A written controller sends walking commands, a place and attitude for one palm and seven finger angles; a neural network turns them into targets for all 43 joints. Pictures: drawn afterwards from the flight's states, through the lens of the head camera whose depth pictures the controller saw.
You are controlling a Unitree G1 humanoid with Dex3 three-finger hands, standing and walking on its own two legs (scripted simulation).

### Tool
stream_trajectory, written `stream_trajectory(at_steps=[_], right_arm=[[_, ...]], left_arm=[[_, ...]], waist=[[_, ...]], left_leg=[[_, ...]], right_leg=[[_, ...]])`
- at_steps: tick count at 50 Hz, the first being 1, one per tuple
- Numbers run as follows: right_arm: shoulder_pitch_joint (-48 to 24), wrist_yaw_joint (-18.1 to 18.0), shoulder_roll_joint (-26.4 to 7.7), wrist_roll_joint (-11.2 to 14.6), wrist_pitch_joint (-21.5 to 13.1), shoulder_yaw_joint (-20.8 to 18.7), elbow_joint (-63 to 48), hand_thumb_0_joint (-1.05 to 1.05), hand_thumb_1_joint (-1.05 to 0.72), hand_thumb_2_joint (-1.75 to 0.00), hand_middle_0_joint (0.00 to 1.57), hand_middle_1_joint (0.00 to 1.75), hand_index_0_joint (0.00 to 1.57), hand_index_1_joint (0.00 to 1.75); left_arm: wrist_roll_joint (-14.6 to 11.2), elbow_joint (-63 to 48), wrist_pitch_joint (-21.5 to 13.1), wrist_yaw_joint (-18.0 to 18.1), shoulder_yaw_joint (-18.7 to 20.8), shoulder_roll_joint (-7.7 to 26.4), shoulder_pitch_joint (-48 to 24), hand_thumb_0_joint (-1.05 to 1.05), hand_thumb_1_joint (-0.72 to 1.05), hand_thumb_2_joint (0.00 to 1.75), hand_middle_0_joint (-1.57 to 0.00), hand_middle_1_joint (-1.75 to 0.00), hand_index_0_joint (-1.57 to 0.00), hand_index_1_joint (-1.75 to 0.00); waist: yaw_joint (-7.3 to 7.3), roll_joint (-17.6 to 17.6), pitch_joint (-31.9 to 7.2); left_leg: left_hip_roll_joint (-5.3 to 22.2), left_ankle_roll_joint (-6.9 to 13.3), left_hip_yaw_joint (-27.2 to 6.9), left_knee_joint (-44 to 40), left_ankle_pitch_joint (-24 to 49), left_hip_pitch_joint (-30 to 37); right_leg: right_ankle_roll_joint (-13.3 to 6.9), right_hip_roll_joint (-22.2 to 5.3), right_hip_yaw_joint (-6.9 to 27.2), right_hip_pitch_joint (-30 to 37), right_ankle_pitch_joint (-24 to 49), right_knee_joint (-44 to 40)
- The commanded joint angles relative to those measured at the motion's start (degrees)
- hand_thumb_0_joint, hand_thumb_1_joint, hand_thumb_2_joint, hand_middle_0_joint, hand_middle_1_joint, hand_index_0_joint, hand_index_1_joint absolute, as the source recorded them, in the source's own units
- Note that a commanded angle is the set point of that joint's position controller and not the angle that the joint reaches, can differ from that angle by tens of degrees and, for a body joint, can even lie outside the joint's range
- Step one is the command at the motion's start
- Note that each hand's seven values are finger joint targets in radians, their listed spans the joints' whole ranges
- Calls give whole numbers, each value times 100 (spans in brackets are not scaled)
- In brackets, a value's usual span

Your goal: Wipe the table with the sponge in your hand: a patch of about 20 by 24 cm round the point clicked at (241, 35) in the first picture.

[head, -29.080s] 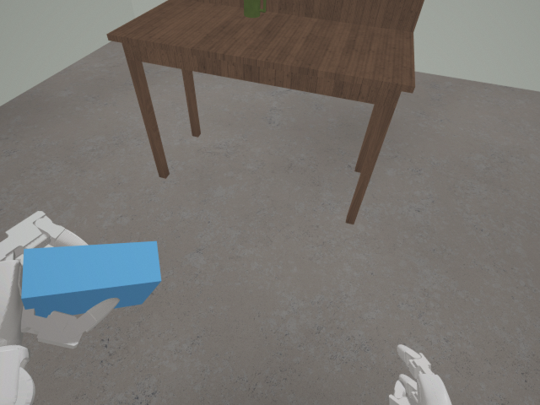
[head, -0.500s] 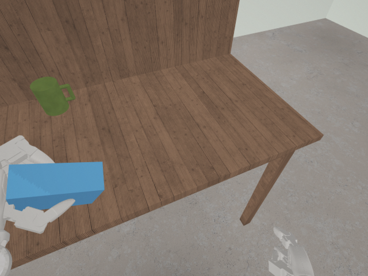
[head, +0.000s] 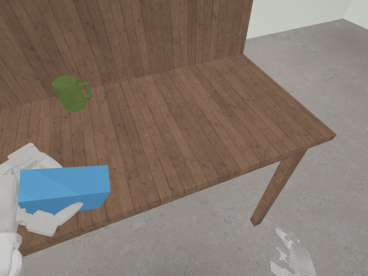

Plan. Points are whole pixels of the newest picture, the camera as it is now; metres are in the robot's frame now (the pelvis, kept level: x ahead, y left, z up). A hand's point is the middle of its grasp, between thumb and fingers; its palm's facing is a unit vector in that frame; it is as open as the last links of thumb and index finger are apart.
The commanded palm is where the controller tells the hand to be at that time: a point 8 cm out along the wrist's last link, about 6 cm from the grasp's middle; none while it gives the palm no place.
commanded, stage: come to a stop and stand still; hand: left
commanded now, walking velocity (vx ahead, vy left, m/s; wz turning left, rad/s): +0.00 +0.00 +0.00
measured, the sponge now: (79, 190) +0.23 +0.20 +0.13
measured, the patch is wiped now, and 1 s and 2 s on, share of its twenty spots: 0.00 0.00 0.00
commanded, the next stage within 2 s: look again from close up in 0.78 s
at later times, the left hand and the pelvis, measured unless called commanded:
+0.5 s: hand out of the picture +0.22 +0.32 +0.16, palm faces +0.29 -0.86 -0.42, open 9.2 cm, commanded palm +0.17 +0.36 +0.18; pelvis +0.00 +0.08 +0.01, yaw -1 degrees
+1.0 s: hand out of the picture +0.24 +0.37 +0.20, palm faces +0.47 -0.75 -0.46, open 9.2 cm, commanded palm +0.15 +0.36 +0.18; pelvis -0.01 +0.08 +0.00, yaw +0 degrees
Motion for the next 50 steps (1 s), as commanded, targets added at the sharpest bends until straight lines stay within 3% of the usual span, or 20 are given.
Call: stream_trajectory(at_steps=[1,4,10,17,21,26,27,31,32,36,37,41,42,43,44,45,46,47,49,50], right_arm=[[-608,-8,-543,68,-307,-182,-922,0,-90,-90,20,30,20,30],[-521,18,-554,38,-345,-163,-916,0,-90,-90,20,30,20,30],[-587,-29,-555,23,-442,-159,-894,0,-90,-90,20,30,20,30],[-504,-15,-570,4,-471,-117,-938,0,-90,-90,20,30,20,30],[-509,-56,-534,18,-553,-118,-950,0,-90,-90,20,30,20,30],[-412,-127,-510,-34,-644,-104,-917,0,-90,-90,20,30,20,30],[-340,-131,-552,-86,-639,-75,-865,0,-90,-90,20,30,20,30],[-357,-146,-507,-66,-732,-103,-864,0,-90,-90,20,30,20,30],[-309,-142,-539,-111,-717,-85,-827,0,-90,-90,20,30,20,30],[-385,-124,-506,-78,-758,-110,-830,0,-90,-90,20,30,20,30],[-372,-122,-524,-116,-725,-68,-819,0,-90,-90,20,30,20,30],[-410,-114,-508,-42,-702,-108,-816,0,-90,-90,20,30,20,30],[-420,-114,-535,-84,-665,-72,-823,0,-90,-90,20,30,20,30],[-395,-113,-503,-41,-677,-116,-845,0,-90,-90,20,30,20,30],[67,-59,-858,-385,-880,-82,-895,0,-90,-90,20,30,20,30],[-332,-22,-147,-208,-889,131,-546,0,-90,-90,20,30,20,30],[-412,53,-524,-92,-855,-215,-631,0,-90,-90,20,30,20,30],[-201,107,-594,-104,-924,-229,-755,0,-90,-90,20,30,20,30],[-158,257,-658,-70,-931,-246,-792,0,-90,-90,20,30,20,30],[-222,333,-627,-52,-927,-231,-825,0,-90,-90,20,30,20,30]], left_arm=[[-37,-1194,-358,159,822,1137,-262,0,10,130,-120,-160,-120,-160],[-71,-1254,-431,147,831,1103,-368,0,10,130,-120,-160,-120,-160],[-83,-1390,-455,177,803,1163,-564,0,10,130,-120,-160,-120,-160],[-53,-1639,-501,125,749,1098,-105,0,10,130,-120,-160,-120,-160],[-68,-1694,-505,118,925,1276,81,0,10,130,-120,-160,-120,-160],[-19,-1612,-486,104,849,1232,-156,0,10,130,-120,-160,-120,-160],[-23,-1497,-507,80,668,1019,-221,0,10,130,-120,-160,-120,-160],[29,-1601,-441,116,680,1135,-412,0,10,130,-120,-160,-120,-160],[17,-1538,-469,96,531,944,-417,0,10,130,-120,-160,-120,-160],[56,-1640,-411,140,715,1220,-392,0,10,130,-120,-160,-120,-160],[32,-1553,-440,120,576,993,-363,0,10,130,-120,-160,-120,-160],[39,-1508,-417,151,865,1269,-245,0,10,130,-120,-160,-120,-160],[7,-1411,-453,122,720,1036,-208,0,10,130,-120,-160,-120,-160],[19,-1446,-440,130,773,1143,-253,0,10,130,-120,-160,-120,-160],[953,-2785,-1151,143,4135,5791,-6365,0,10,130,-120,-160,-120,-160],[392,356,-984,-105,1939,2347,-3334,0,10,130,-120,-160,-120,-160],[163,-74,-875,-62,1849,2066,-2051,0,10,130,-120,-160,-120,-160],[149,349,-869,-164,1225,1436,-1979,0,10,130,-120,-160,-120,-160],[48,-618,-1006,-300,856,1173,-1255,0,10,130,-120,-160,-120,-160],[49,-876,-1015,-320,642,922,-819,0,10,130,-120,-160,-120,-160]], waist=[[47,-292,-492],[50,-527,-623],[37,-20,-993],[6,137,-990],[5,453,-949],[-1,637,-802],[-9,620,-736],[4,465,-956],[2,442,-942],[27,328,-1043],[29,317,-962],[8,221,-975],[20,288,-883],[-3,261,-915],[87,-925,110],[-39,-817,-1148],[190,30,-1278],[107,363,-1504],[106,781,-1500],[137,664,-1443]], left_leg=[[-6,158,-460,516,34,607],[-78,141,-463,600,31,373],[129,308,-697,-169,1041,868],[279,279,-1024,-657,914,667],[393,56,-1225,-1094,609,686],[525,-247,-1437,-1682,-189,694],[525,-271,-1497,-1814,-368,644],[499,-481,-1348,-1769,182,1075],[476,-487,-1371,-1810,156,1072],[455,-569,-1209,-1636,570,1153],[421,-518,-1236,-1660,337,954],[355,-488,-1176,-1520,157,719],[341,-415,-1182,-1550,-63,569],[348,-417,-1173,-1470,23,626],[304,153,-679,-374,462,-654],[32,120,-824,-200,1215,685],[-15,-31,-714,-494,1215,1027],[56,-78,-626,-394,925,946],[73,2,-703,-463,715,904],[83,42,-679,-515,635,774]], right_leg=[[830,-1721,1679,-946,1213,-979],[705,-1856,1688,-757,1279,-960],[814,-1412,1070,-342,2237,-201],[434,-1241,711,-180,1371,-178],[320,-1176,577,-244,783,-168],[358,-1027,422,-412,240,-73],[381,-942,363,-492,168,51],[371,-1014,349,-547,84,39],[383,-957,307,-602,26,133],[353,-1068,307,-463,107,-73],[362,-1028,279,-388,190,-75],[309,-1120,329,-173,347,-238],[326,-1078,320,-167,395,-240],[301,-1145,366,-190,379,-296],[397,-1397,704,-1063,382,-540],[245,-1535,704,-1441,-112,-412],[188,-1185,675,-879,326,-184],[123,-1270,911,-672,368,-137],[295,-1274,962,-636,472,-57],[377,-1225,895,-543,518,-58]])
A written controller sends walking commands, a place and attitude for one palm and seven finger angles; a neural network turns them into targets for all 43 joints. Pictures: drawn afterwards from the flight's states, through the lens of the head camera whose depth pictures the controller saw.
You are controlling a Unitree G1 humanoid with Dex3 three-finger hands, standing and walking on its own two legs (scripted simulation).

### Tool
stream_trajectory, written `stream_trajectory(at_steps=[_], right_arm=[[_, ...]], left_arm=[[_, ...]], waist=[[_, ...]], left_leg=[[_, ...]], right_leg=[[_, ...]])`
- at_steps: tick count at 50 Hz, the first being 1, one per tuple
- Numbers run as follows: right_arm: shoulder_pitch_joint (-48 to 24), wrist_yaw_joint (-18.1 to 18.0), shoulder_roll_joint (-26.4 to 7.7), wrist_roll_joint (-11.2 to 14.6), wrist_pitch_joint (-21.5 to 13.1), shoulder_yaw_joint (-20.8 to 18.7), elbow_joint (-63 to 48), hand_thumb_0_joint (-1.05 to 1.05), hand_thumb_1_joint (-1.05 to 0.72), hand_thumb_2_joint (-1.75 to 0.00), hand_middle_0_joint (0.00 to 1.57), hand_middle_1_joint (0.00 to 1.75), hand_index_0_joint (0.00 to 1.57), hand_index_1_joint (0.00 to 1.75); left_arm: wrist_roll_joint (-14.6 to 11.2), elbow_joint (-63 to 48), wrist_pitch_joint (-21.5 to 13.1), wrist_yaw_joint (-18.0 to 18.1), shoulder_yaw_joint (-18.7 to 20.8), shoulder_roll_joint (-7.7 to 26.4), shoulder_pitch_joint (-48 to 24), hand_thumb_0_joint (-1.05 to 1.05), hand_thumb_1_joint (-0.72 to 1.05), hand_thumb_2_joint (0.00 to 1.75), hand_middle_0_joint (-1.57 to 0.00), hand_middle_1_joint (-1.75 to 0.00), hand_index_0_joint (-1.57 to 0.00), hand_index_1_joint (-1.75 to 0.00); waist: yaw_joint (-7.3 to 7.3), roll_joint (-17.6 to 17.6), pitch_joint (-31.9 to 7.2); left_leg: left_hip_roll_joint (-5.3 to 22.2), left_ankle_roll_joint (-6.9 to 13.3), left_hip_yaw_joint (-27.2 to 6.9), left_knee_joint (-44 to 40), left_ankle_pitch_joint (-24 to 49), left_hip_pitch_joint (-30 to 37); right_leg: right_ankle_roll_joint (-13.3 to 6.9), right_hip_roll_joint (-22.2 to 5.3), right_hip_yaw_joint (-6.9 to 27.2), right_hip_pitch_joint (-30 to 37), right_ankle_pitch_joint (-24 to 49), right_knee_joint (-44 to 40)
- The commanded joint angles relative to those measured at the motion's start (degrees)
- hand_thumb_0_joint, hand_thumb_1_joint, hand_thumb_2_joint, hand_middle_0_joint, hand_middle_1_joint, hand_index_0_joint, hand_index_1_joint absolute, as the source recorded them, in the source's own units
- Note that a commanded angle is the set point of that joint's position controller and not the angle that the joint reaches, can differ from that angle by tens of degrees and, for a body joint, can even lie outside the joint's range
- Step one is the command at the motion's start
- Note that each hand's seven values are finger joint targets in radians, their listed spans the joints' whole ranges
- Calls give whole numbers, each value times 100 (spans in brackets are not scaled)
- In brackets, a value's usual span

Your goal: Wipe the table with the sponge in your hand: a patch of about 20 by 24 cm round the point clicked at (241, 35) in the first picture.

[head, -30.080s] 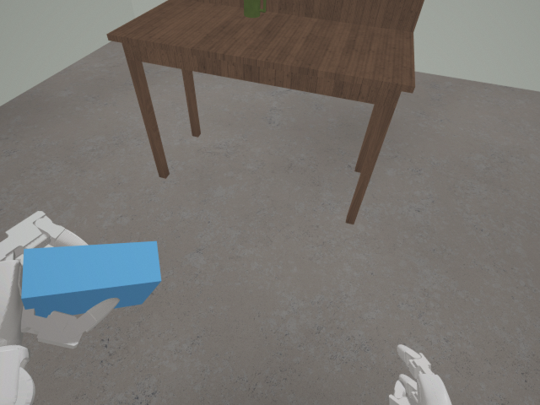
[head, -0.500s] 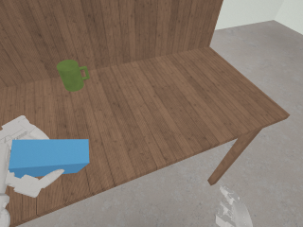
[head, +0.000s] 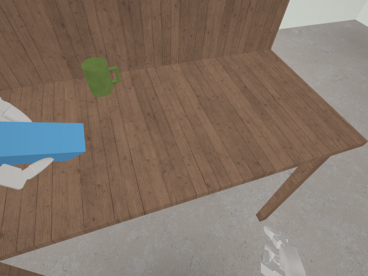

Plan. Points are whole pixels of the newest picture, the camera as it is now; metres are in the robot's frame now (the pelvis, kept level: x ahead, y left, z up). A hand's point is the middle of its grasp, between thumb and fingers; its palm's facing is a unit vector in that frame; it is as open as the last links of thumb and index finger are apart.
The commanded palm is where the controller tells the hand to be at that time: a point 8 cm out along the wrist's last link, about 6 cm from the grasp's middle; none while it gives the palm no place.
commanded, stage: look again from close up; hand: left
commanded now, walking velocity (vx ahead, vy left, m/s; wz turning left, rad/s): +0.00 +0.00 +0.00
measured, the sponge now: (49, 144) +0.27 +0.27 +0.17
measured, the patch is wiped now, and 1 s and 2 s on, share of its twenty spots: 0.00 0.00 0.00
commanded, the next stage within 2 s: come to a stop and stand still in 0.10 s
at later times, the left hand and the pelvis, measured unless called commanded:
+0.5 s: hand (51, 150) +0.25 +0.24 +0.18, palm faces +0.33 -0.84 -0.43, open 9.2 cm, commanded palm +0.19 +0.28 +0.18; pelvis +0.02 +0.01 +0.00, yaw -2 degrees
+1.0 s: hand (16, 180) +0.21 +0.29 +0.16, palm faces +0.41 -0.84 -0.37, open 9.2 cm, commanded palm +0.14 +0.31 +0.18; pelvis -0.02 +0.03 +0.00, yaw -1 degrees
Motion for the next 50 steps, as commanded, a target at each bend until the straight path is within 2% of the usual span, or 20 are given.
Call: stream_trajectory(at_steps=[1,4,6,7,11,14,18,23,24,25,26,27,29,32,35,37,41,43,46,50], right_arm=[[-484,234,-695,161,-415,-425,-1049,0,-90,-90,20,30,20,30],[-538,183,-782,91,-356,-395,-1109,0,-90,-90,20,30,20,30],[-627,52,-780,64,-304,-372,-1060,0,-90,-90,20,30,20,30],[-549,-23,-745,41,-257,-372,-1071,0,-90,-90,20,30,20,30],[-671,-206,-744,54,-240,-349,-1074,0,-90,-90,20,30,20,30],[-526,-215,-717,29,-323,-331,-1119,0,-90,-90,20,30,20,30],[-424,-123,-745,30,-433,-357,-1054,0,-90,-90,20,30,20,30],[-370,-87,-779,41,-299,-388,-999,0,-90,-90,20,30,20,30],[108,60,-1268,-305,-595,-509,-918,0,-90,-90,20,30,20,30],[-400,14,-341,-20,-532,-183,-749,0,-90,-90,20,30,20,30],[-239,11,-787,-14,-400,-569,-828,0,-90,-90,20,30,20,30],[24,62,-784,42,-357,-593,-966,0,-90,-90,20,30,20,30],[-66,161,-814,71,-254,-570,-1107,0,-90,-90,20,30,20,30],[-329,274,-755,122,-221,-463,-1305,0,-90,-90,20,30,20,30],[-424,128,-776,107,-224,-427,-1290,0,-90,-90,20,30,20,30],[-494,-28,-784,81,-183,-403,-1226,0,-90,-90,20,30,20,30],[-626,-217,-764,40,-238,-328,-1143,0,-90,-90,20,30,20,30],[-501,-234,-722,31,-290,-314,-1168,0,-90,-90,20,30,20,30],[-554,-176,-695,49,-420,-332,-1133,0,-90,-90,20,30,20,30],[-407,-110,-722,-10,-464,-388,-1089,0,-90,-90,20,30,20,30]], left_arm=[[-178,-1851,-450,-81,-634,-547,1166,0,10,130,-120,-160,-120,-160],[-105,-2047,-376,8,-355,-59,1255,0,10,130,-120,-160,-120,-160],[-58,-1947,-377,169,315,552,1206,0,10,130,-120,-160,-120,-160],[-108,-1787,-393,159,263,394,1142,0,10,130,-120,-160,-120,-160],[-131,-2296,-526,230,705,930,377,0,10,130,-120,-160,-120,-160],[-197,-2560,-576,204,369,589,362,0,10,130,-120,-160,-120,-160],[-160,-2680,-515,200,-44,152,834,0,10,130,-120,-160,-120,-160],[-137,-2030,-296,191,-137,-6,1393,0,10,130,-120,-160,-120,-160],[666,-3615,-984,217,2996,4430,-4519,0,10,130,-120,-160,-120,-160],[74,67,-677,-15,848,848,-991,0,10,130,-120,-160,-120,-160],[-104,-563,-519,93,783,660,201,0,10,130,-120,-160,-120,-160],[-41,-509,-424,45,411,297,158,0,10,130,-120,-160,-120,-160],[-142,-1497,-437,-61,269,365,503,0,10,130,-120,-160,-120,-160],[-175,-2012,-319,-69,-213,-151,1384,0,10,130,-120,-160,-120,-160],[-156,-1995,-262,27,24,161,1286,0,10,130,-120,-160,-120,-160],[-139,-1787,-284,129,152,212,943,0,10,130,-120,-160,-120,-160],[4,-2055,-414,215,354,666,-131,0,10,130,-120,-160,-120,-160],[28,-1942,-454,197,61,403,-302,0,10,130,-120,-160,-120,-160],[84,-2125,-480,201,-78,239,-206,0,10,130,-120,-160,-120,-160],[74,-2100,-455,213,-341,-73,513,0,10,130,-120,-160,-120,-160]], waist=[[-76,960,-1407],[-88,65,-841],[-77,-399,-687],[-148,-561,-708],[-192,498,-773],[-175,1073,-1097],[-169,802,-1515],[-188,340,-1318],[-133,271,-168],[-186,355,-1372],[-31,1049,-1648],[-147,1097,-1878],[-152,966,-1860],[-123,310,-1490],[-168,-457,-983],[-206,-340,-771],[-191,1019,-333],[-182,1230,-364],[-130,1098,-631],[-149,402,-786]], left_leg=[[756,-51,-512,-226,353,1139],[703,-137,-452,-307,-322,530],[624,-183,-341,-141,-296,703],[605,-162,-392,-83,-305,598],[653,-115,-500,-161,55,728],[718,-62,-547,-181,691,881],[813,-57,-542,14,1859,1396],[896,-140,-563,-114,1759,1245],[727,-11,-306,339,1654,429],[644,-102,-609,-55,2315,1035],[789,-327,-529,43,2699,1501],[937,-264,-558,203,2855,1700],[1094,-125,-687,187,2887,1737],[1084,-115,-661,11,2047,1050],[866,-226,-556,-188,592,593],[787,-193,-591,-342,-259,567],[934,-123,-954,-1117,-2044,140],[954,-72,-1028,-1398,-2779,-344],[871,-146,-870,-1381,-2748,-156],[724,-193,-737,-898,-1958,313]], right_leg=[[116,-560,674,-68,607,-137],[109,-621,701,-108,315,-579],[3,-694,846,-474,94,-769],[-24,-763,790,-426,-3,-788],[-36,-680,853,-287,478,-526],[21,-598,723,134,1061,-344],[92,-523,544,226,1643,-183],[103,-529,478,88,1485,-292],[509,-619,648,-1038,1806,-184],[-24,-706,562,-523,1189,105],[-115,-477,417,-109,1233,469],[-147,-491,587,-231,857,587],[62,-515,499,-352,628,570],[94,-486,369,5,834,216],[24,-596,602,-32,627,-246],[-14,-635,612,-310,60,-407],[23,-429,597,-361,-631,-246],[30,-353,428,134,-641,-77],[-1,-311,336,296,-615,-115],[-53,-495,551,31,-503,-618]])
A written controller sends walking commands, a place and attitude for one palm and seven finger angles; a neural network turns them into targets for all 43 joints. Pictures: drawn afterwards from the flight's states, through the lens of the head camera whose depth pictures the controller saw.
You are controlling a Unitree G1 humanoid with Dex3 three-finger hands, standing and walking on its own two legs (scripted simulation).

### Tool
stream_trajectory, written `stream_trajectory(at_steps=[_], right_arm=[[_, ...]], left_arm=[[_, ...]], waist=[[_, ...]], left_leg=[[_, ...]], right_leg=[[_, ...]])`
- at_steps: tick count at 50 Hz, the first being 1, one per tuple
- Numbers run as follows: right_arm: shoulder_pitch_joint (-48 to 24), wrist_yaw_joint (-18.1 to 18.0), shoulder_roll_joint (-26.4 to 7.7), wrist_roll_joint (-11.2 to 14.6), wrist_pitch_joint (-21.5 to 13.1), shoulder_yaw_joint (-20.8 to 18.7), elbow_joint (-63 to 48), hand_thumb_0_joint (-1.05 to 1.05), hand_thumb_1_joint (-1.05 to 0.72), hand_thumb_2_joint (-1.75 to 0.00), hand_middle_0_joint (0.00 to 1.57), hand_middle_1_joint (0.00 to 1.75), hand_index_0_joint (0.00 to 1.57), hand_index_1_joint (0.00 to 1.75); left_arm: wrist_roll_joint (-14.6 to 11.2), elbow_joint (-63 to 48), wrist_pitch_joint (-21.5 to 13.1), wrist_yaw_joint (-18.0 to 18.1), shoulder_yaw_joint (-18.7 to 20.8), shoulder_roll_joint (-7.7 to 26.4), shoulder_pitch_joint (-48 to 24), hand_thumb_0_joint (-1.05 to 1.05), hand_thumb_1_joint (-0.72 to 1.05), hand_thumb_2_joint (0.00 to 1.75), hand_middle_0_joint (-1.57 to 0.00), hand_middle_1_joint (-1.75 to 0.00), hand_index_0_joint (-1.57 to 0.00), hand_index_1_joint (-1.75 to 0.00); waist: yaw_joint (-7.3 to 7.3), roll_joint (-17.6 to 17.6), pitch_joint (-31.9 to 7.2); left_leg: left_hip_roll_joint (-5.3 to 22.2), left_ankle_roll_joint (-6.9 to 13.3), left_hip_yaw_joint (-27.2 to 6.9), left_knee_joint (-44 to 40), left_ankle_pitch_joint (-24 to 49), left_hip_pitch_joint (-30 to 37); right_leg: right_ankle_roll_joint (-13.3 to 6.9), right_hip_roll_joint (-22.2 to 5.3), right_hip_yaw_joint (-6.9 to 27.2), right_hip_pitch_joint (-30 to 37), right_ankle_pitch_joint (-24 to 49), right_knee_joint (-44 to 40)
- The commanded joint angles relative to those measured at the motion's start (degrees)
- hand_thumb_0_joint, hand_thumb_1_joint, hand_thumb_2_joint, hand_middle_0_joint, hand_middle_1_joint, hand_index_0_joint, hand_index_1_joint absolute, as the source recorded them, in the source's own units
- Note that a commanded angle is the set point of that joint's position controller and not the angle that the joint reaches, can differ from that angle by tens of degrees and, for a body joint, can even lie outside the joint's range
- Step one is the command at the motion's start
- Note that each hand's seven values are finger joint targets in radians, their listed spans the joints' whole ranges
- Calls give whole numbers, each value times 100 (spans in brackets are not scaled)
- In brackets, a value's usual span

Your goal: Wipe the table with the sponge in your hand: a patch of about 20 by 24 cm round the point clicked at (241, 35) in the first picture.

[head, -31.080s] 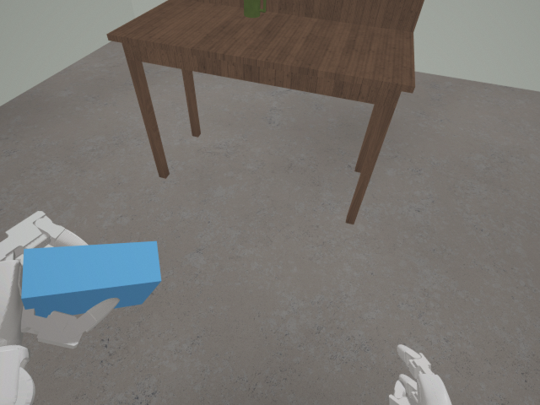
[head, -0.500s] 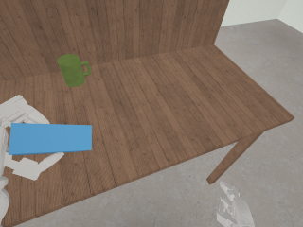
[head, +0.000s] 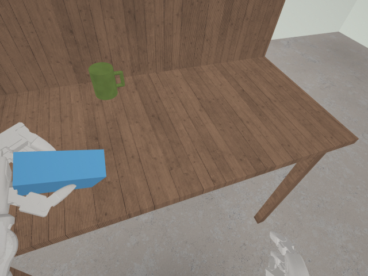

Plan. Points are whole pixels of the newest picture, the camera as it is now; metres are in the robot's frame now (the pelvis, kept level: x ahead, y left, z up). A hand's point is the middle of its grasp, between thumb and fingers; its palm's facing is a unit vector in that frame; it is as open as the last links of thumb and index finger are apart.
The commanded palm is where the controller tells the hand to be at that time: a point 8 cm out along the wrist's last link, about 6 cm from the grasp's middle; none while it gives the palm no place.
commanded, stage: come to a stop and stand still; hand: left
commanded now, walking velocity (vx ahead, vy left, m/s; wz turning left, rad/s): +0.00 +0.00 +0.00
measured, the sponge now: (73, 171) +0.25 +0.23 +0.13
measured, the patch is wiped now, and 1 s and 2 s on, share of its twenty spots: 0.00 0.00 0.00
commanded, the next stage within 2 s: look again from close up in 0.14 s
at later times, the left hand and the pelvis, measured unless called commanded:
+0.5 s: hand (55, 161) +0.25 +0.25 +0.16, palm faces +0.35 -0.85 -0.39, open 9.2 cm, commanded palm +0.19 +0.28 +0.18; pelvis +0.03 +0.00 +0.00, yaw +0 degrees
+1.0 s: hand (83, 163) +0.25 +0.20 +0.16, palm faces +0.34 -0.86 -0.39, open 9.2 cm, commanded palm +0.19 +0.24 +0.18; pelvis +0.03 -0.04 +0.00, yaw +0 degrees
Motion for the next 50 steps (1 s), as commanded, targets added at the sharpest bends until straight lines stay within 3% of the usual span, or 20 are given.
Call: stream_trajectory(at_steps=[1,2,6,7,11,12,16,17,21,22,26,28,36,37,38,41,42,46,47,50], right_arm=[[-709,40,-693,16,-405,-313,-919,0,-90,-90,20,30,20,30],[-643,35,-719,-13,-364,-304,-904,0,-90,-90,20,30,20,30],[-729,-9,-736,13,-304,-301,-861,0,-90,-90,20,30,20,30],[-653,-22,-722,-7,-271,-284,-861,0,-90,-90,20,30,20,30],[-787,-69,-657,11,-319,-248,-923,0,-90,-90,20,30,20,30],[-729,-74,-663,-25,-325,-228,-926,0,-90,-90,20,30,20,30],[-748,-39,-663,0,-441,-245,-913,0,-90,-90,20,30,20,30],[-689,-32,-681,-41,-424,-233,-906,0,-90,-90,20,30,20,30],[-682,-17,-688,-6,-396,-265,-846,0,-90,-90,20,30,20,30],[-629,-8,-693,-41,-347,-244,-837,0,-90,-90,20,30,20,30],[-708,-43,-693,19,-256,-255,-857,0,-90,-90,20,30,20,30],[-670,-59,-673,11,-209,-262,-919,0,-90,-90,20,30,20,30],[-820,-80,-676,17,-166,-246,-926,0,-90,-90,20,30,20,30],[-750,-78,-670,-30,-127,-224,-910,0,-90,-90,20,30,20,30],[-719,-74,-673,-3,-127,-283,-965,0,-90,-90,20,30,20,30],[-808,-57,-666,28,-114,-284,-954,0,-90,-90,20,30,20,30],[-752,-51,-681,-14,-72,-253,-939,0,-90,-90,20,30,20,30],[-830,-31,-665,59,-47,-292,-990,0,-90,-90,20,30,20,30],[-792,-34,-677,19,-15,-272,-988,0,-90,-90,20,30,20,30],[-769,-50,-660,31,0,-323,-1033,0,-90,-90,20,30,20,30]], left_arm=[[-38,-1484,-443,119,326,829,-69,0,10,130,-120,-160,-120,-160],[-60,-1359,-429,114,247,710,66,0,10,130,-120,-160,-120,-160],[-53,-1209,-410,141,582,1043,-28,0,10,130,-120,-160,-120,-160],[-75,-1129,-419,113,391,836,-86,0,10,130,-120,-160,-120,-160],[-26,-1557,-450,134,634,1221,-549,0,10,130,-120,-160,-120,-160],[-54,-1533,-470,106,398,960,-548,0,10,130,-120,-160,-120,-160],[-18,-1913,-471,140,447,1102,-490,0,10,130,-120,-160,-120,-160],[-55,-1767,-477,116,262,858,-319,0,10,130,-120,-160,-120,-160],[-73,-1644,-404,151,503,1044,48,0,10,130,-120,-160,-120,-160],[-128,-1486,-400,101,277,786,138,0,10,130,-120,-160,-120,-160],[-143,-1553,-329,115,536,1092,68,0,10,130,-120,-160,-120,-160],[-207,-1539,-320,71,418,998,96,0,10,130,-120,-160,-120,-160],[-244,-1940,-288,97,588,1208,-47,0,10,130,-120,-160,-120,-160],[-306,-1705,-270,52,387,952,65,0,10,130,-120,-160,-120,-160],[-304,-1783,-254,52,423,1041,-15,0,10,130,-120,-160,-120,-160],[-277,-1803,-208,79,548,1162,-67,0,10,130,-120,-160,-120,-160],[-326,-1582,-193,42,316,895,3,0,10,130,-120,-160,-120,-160],[-324,-1590,-121,61,509,1084,51,0,10,130,-120,-160,-120,-160],[-360,-1542,-127,26,284,853,68,0,10,130,-120,-160,-120,-160],[-375,-1648,-102,38,430,1029,17,0,10,130,-120,-160,-120,-160]], waist=[[-34,339,-820],[-46,261,-817],[-72,488,-556],[-87,531,-547],[-42,783,-619],[-47,735,-623],[-27,764,-928],[-23,664,-939],[-45,543,-1128],[-54,525,-1059],[-73,630,-1048],[-84,569,-1073],[-75,688,-1181],[-77,650,-1086],[-93,747,-1077],[-86,848,-1029],[-102,777,-919],[-114,598,-819],[-126,609,-821],[-127,555,-847]], left_leg=[[776,-385,-923,-910,-1779,461],[818,-362,-967,-898,-1722,462],[926,-401,-1099,-1151,-1853,338],[966,-380,-1205,-1292,-2100,195],[1066,-451,-1269,-1616,-2150,60],[1085,-397,-1307,-1613,-2158,10],[1041,-530,-1186,-1383,-1231,576],[1058,-472,-1213,-1321,-1076,602],[990,-618,-1017,-920,276,1057],[1005,-613,-1020,-920,318,1044],[997,-687,-943,-781,1037,1146],[1008,-646,-946,-745,1147,1131],[1103,-672,-936,-806,1197,1372],[1159,-632,-1026,-882,1102,1286],[1211,-638,-1046,-891,1112,1271],[1241,-611,-994,-889,774,1294],[1260,-529,-1048,-948,373,1058],[1193,-466,-995,-964,-380,872],[1197,-365,-1003,-952,-735,780],[1162,-296,-977,-808,-769,687]], right_leg=[[-223,-369,413,-198,-721,-667],[-206,-372,400,-250,-661,-679],[-154,-316,368,-469,-741,-575],[-126,-244,279,-355,-714,-464],[-102,-197,154,58,-459,-165],[-85,-190,148,135,-336,-173],[-125,-279,154,122,-112,-204],[-115,-279,173,131,15,-264],[-156,-394,205,36,338,-356],[-141,-373,169,-55,318,-395],[-145,-400,174,-68,494,-347],[-143,-429,180,13,590,-423],[-119,-308,92,-76,429,-282],[-88,-261,27,-133,331,-317],[-102,-293,61,-87,269,-345],[-110,-269,42,-171,160,-402],[-97,-243,28,-150,104,-467],[-149,-278,116,-167,-26,-613],[-148,-266,133,-193,-71,-652],[-198,-348,279,-151,-63,-719]])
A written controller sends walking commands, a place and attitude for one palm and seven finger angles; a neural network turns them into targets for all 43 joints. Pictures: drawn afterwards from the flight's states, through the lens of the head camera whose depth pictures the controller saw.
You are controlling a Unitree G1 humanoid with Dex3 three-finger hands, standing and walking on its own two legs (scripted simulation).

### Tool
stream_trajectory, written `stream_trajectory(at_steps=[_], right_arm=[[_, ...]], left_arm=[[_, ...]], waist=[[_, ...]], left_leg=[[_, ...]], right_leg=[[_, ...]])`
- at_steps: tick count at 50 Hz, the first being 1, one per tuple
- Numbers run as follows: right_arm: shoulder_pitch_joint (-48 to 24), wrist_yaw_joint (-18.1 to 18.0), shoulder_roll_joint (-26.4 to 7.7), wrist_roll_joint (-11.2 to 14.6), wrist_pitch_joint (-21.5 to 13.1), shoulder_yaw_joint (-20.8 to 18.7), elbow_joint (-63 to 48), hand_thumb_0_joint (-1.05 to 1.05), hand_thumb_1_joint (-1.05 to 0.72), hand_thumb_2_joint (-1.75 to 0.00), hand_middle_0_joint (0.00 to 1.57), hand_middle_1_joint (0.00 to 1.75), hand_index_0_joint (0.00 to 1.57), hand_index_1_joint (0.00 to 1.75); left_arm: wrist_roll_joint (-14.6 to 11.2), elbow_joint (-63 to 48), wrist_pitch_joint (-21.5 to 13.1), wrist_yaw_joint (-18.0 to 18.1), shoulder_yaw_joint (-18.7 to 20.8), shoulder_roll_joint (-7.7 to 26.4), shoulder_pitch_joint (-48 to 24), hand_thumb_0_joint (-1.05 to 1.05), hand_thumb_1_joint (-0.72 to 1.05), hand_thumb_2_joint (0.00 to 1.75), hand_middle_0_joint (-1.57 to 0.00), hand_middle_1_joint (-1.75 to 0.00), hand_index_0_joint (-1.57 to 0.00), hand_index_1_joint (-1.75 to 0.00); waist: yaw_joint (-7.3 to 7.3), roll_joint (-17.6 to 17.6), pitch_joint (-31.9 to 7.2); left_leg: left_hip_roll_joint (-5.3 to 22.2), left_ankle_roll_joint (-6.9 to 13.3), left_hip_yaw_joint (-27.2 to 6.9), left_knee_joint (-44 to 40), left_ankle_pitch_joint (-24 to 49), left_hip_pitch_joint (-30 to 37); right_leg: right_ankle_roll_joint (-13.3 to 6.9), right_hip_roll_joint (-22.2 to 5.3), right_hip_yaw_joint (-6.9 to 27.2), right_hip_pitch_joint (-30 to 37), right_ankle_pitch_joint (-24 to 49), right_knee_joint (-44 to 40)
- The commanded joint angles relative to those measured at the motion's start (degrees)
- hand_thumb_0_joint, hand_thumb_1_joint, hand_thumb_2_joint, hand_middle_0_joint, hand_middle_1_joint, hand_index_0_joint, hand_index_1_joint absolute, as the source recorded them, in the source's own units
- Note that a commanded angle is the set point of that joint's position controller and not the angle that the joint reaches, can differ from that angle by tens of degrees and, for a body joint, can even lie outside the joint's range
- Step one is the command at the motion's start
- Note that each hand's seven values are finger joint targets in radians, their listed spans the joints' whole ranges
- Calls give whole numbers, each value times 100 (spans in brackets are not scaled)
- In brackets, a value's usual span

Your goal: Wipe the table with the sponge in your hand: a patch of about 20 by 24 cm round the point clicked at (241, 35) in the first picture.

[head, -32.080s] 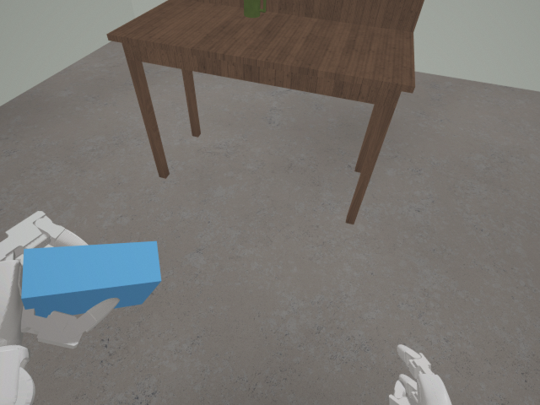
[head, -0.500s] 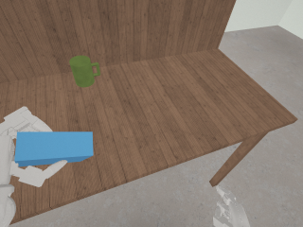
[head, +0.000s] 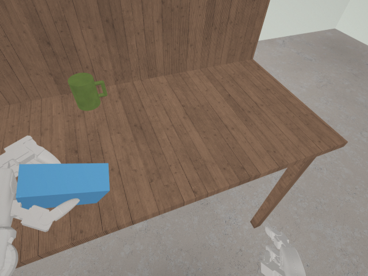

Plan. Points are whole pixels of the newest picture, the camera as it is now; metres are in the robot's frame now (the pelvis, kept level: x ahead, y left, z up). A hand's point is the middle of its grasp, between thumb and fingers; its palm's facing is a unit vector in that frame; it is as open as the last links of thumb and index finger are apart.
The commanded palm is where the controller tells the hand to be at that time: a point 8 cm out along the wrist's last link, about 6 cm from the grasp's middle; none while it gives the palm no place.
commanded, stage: shuffle to correct the standing spot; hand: left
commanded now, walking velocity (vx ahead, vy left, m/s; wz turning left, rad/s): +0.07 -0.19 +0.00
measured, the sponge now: (77, 186) +0.23 +0.21 +0.13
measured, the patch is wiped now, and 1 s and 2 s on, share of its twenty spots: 0.00 0.00 0.00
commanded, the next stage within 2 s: come to a stop and stand still in 0.48 s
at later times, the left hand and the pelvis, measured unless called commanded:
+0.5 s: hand (93, 173) +0.25 +0.18 +0.15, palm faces +0.31 -0.87 -0.38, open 9.2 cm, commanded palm +0.18 +0.22 +0.17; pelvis +0.02 -0.06 -0.01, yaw -1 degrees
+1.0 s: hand (103, 220) +0.17 +0.14 +0.15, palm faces +0.28 -0.88 -0.39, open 9.2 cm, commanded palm +0.13 +0.20 +0.17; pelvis -0.04 -0.07 -0.05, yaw -2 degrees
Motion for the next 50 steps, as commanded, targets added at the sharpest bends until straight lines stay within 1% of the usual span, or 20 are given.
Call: stream_trajectory(at_steps=[1,13,22,26,29,32,33,34,35,36,37,39,41,42,43,44,46,47,49,50], right_arm=[[-676,-54,-748,66,-273,-330,-936,0,-90,-90,20,30,20,30],[-580,-47,-766,102,-120,-394,-889,0,-90,-90,20,30,20,30],[-676,-37,-778,75,49,-350,-937,0,-90,-90,20,30,20,30],[-683,-17,-727,138,82,-409,-994,0,-90,-90,20,30,20,30],[-487,11,-771,119,95,-463,-983,0,-90,-90,20,30,20,30],[-629,20,-745,124,94,-358,-931,0,-90,-90,20,30,20,30],[892,-25,-908,-24,-551,-788,-415,0,-90,-90,20,30,20,30],[16,-26,-658,-44,-572,-612,-588,0,-90,-90,20,30,20,30],[-62,45,-866,39,-369,-733,-766,0,-90,-90,20,30,20,30],[-244,185,-796,-18,-277,-765,-730,0,-90,-90,20,30,20,30],[-302,272,-878,-12,-194,-838,-847,0,-90,-90,20,30,20,30],[-397,427,-857,74,-165,-769,-1178,0,-90,-90,20,30,20,30],[-351,525,-688,259,-289,-591,-1172,0,-90,-90,20,30,20,30],[-159,502,-696,203,-331,-624,-1191,0,-90,-90,20,30,20,30],[-364,428,-626,185,-358,-609,-1278,0,-90,-90,20,30,20,30],[-594,288,-639,118,-419,-548,-1203,0,-90,-90,20,30,20,30],[-518,146,-616,77,-431,-415,-835,0,-90,-90,20,30,20,30],[-650,133,-709,92,-392,-466,-825,0,-90,-90,20,30,20,30],[-502,30,-661,88,-292,-385,-586,0,-90,-90,20,30,20,30],[-363,-14,-673,90,-253,-366,-548,0,-90,-90,20,30,20,30]], left_arm=[[-68,-1373,-318,166,790,1126,-503,0,10,130,-120,-160,-120,-160],[-256,-1392,-173,155,740,1038,-582,0,10,130,-120,-160,-120,-160],[-241,-1720,-229,157,874,1051,-322,0,10,130,-120,-160,-120,-160],[-227,-1750,-132,128,947,1123,-170,0,10,130,-120,-160,-120,-160],[-276,-1700,-142,132,998,1090,-103,0,10,130,-120,-160,-120,-160],[-274,-1611,-209,198,894,963,10,0,10,130,-120,-160,-120,-160],[449,-2460,-777,187,4119,5241,-5497,0,10,130,-120,-160,-120,-160],[-38,564,-544,-96,1639,1765,-2474,0,10,130,-120,-160,-120,-160],[-189,82,-509,2,1589,1564,-1234,0,10,130,-120,-160,-120,-160],[-138,487,-290,-92,620,500,-947,0,10,130,-120,-160,-120,-160],[-31,-293,-270,-180,659,812,-1354,0,10,130,-120,-160,-120,-160],[-15,-1180,-299,-200,524,658,-751,0,10,130,-120,-160,-120,-160],[-4,-1370,-290,1,644,811,152,0,10,130,-120,-160,-120,-160],[27,-1644,-315,67,806,1099,84,0,10,130,-120,-160,-120,-160],[27,-1722,-347,136,1129,1516,-8,0,10,130,-120,-160,-120,-160],[-45,-1765,-327,186,1396,1657,-320,0,10,130,-120,-160,-120,-160],[-12,-1620,-257,253,1525,1744,-1142,0,10,130,-120,-160,-120,-160],[-3,-1569,-300,234,1360,1586,-1578,0,10,130,-120,-160,-120,-160],[38,-1271,-337,246,1352,1523,-1722,0,10,130,-120,-160,-120,-160],[14,-1157,-332,239,1282,1419,-1655,0,10,130,-120,-160,-120,-160]], waist=[[-18,379,-643],[-80,77,-658],[-49,706,-863],[-44,297,-790],[-104,-62,-931],[-74,318,-914],[-322,-779,382],[-260,553,-834],[-28,1493,-1251],[-135,2460,-1159],[-96,2175,-878],[76,1168,-753],[239,-54,-965],[151,-1055,-1220],[204,-2372,-1007],[235,-2358,-800],[-64,-1357,-78],[-83,-1674,342],[-176,-1040,182],[-197,-226,9]], left_leg=[[894,-33,-788,-420,-768,592],[564,18,-201,1206,323,351],[979,392,-560,725,1664,1001],[795,122,-276,1109,937,537],[482,33,23,1411,492,407],[495,179,-100,871,616,867],[537,200,757,253,14,1189],[658,409,151,-609,1572,1357],[1673,1075,-1114,596,3044,1817],[2056,1319,-1644,441,3346,2299],[2213,1397,-1597,436,2978,2240],[1960,851,-839,754,2094,442],[1062,227,112,1576,488,-777],[571,72,276,2492,-825,-1304],[-70,-153,303,3952,-2114,-1526],[-62,-187,-98,4710,-2286,-1301],[150,-185,26,4381,-1983,-383],[235,-193,-266,4198,-1736,120],[416,-50,-405,2722,-1631,1140],[202,-37,-264,1609,-1755,1157]], right_leg=[[70,-576,338,-454,20,-452],[21,-1033,999,-518,1675,-265],[646,-515,288,-536,2305,626],[412,-670,591,-186,1851,-33],[332,-948,862,-1,2887,-51],[728,-871,671,-303,3019,159],[2077,-159,7,-2060,5002,841],[1645,-236,-11,-1150,5146,3016],[1234,-345,488,-1601,2178,4431],[710,-215,594,-2548,-1166,5171],[630,-458,1064,-2935,-1857,4894],[415,-916,1012,-1687,-1860,2992],[315,-401,-242,456,748,1336],[223,-580,8,935,1074,1117],[-197,-1459,1646,167,520,-9],[-522,-2012,2236,-842,-670,-642],[-527,-1896,2173,-3012,-3194,-1192],[-602,-1983,2346,-3847,-3589,-1348],[-367,-1607,1268,-4243,-3342,-553],[-125,-1188,750,-3712,-3094,172]])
